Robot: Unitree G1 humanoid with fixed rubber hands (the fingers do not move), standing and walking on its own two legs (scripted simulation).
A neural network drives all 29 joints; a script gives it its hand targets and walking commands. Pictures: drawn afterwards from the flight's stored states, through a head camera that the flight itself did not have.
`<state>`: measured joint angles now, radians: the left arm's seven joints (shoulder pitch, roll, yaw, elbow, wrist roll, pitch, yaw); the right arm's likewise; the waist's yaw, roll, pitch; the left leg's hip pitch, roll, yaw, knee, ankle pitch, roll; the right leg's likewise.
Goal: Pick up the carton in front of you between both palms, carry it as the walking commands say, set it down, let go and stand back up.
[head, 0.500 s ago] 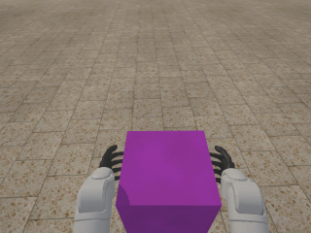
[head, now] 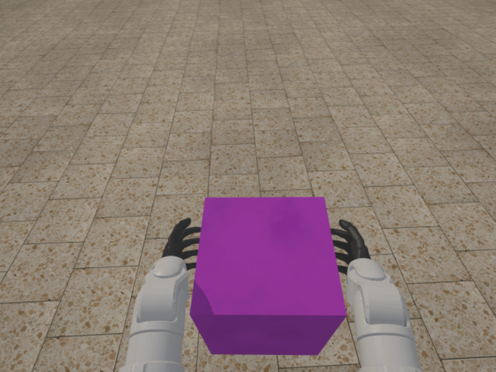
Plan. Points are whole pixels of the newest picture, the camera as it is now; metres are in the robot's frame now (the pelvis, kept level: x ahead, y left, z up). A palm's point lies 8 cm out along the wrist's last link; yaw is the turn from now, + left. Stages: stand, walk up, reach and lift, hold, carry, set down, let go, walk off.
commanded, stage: carry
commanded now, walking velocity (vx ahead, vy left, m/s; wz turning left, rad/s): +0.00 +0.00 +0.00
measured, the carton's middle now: (264, 280) +0.31 +0.00 -0.04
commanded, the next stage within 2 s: hold in 0.44 s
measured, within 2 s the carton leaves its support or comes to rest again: neither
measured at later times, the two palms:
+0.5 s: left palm (179, 268) +0.28 +0.14 +0.04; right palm (364, 271) +0.28 -0.16 +0.04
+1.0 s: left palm (184, 252) +0.31 +0.13 +0.05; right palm (372, 285) +0.25 -0.16 +0.05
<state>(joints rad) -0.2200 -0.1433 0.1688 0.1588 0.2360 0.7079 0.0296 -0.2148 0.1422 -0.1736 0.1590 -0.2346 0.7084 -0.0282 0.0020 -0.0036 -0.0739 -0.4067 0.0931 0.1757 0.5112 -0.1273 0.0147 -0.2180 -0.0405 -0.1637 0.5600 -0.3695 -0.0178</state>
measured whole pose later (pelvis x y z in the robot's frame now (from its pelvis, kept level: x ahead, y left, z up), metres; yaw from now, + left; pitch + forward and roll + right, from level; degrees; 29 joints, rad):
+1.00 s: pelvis -0.01 +0.04 +0.01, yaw -11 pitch -7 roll +0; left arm -0.27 -0.15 0.22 0.25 0.30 0.71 0.02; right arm -0.29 0.16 -0.25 0.33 -0.28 0.66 0.01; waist 0.01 -0.05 0.04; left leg -0.14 -0.01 0.00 0.37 -0.11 0.00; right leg -0.03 -0.01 0.10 0.40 -0.26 0.02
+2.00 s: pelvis -0.05 +0.03 -0.17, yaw -13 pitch +44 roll -2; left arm -0.75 -0.10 0.48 0.58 0.25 0.23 0.04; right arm -0.81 0.06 -0.39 0.70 -0.20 0.21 -0.06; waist 0.05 -0.04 -0.25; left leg -1.76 -0.05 -0.12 1.36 -0.37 -0.07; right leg -1.66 0.14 0.08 1.45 -0.55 0.03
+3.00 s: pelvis -0.08 +0.03 -0.37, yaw -14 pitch +45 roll +2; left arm -1.18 0.07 0.54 0.77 0.08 0.20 0.09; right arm -1.38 -0.20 -0.12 1.04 -0.05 0.18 -0.14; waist 0.12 -0.01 0.12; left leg -2.33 -0.07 -0.09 2.01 -0.47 -0.11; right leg -2.25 0.21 0.08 2.14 -0.67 0.06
